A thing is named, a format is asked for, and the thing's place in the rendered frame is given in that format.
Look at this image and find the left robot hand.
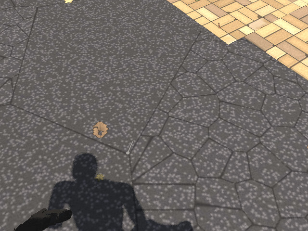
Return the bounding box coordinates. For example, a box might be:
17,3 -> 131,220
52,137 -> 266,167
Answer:
13,208 -> 72,231

